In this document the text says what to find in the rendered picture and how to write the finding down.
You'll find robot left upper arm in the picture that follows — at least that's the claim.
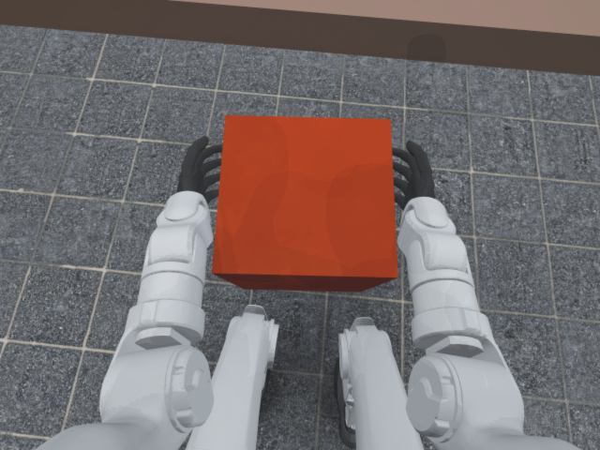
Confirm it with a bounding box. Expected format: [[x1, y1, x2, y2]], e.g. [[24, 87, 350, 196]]
[[35, 344, 214, 450]]

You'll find left robot forearm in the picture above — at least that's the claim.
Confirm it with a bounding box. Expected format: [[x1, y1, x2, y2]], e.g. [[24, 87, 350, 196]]
[[99, 191, 213, 421]]

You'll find robot left hand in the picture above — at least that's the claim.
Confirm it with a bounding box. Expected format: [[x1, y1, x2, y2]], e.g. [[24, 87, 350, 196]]
[[176, 136, 223, 204]]

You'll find robot right hand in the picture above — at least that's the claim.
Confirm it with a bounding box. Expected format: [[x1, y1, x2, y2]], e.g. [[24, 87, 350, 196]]
[[392, 141, 435, 211]]

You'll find robot right upper arm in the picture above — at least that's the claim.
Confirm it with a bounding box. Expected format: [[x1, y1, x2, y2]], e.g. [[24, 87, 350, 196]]
[[406, 352, 581, 450]]

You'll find left robot foot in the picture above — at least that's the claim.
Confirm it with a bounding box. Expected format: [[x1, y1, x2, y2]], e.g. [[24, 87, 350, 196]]
[[259, 369, 270, 421]]

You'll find right robot forearm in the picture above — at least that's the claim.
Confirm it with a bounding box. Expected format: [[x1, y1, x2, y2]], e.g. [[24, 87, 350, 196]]
[[397, 197, 524, 424]]

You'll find carton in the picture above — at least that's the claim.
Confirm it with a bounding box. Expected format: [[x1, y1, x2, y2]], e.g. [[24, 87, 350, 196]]
[[212, 115, 398, 293]]

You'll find robot left thigh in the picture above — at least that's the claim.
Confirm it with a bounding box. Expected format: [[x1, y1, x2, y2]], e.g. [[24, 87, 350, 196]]
[[186, 312, 279, 450]]

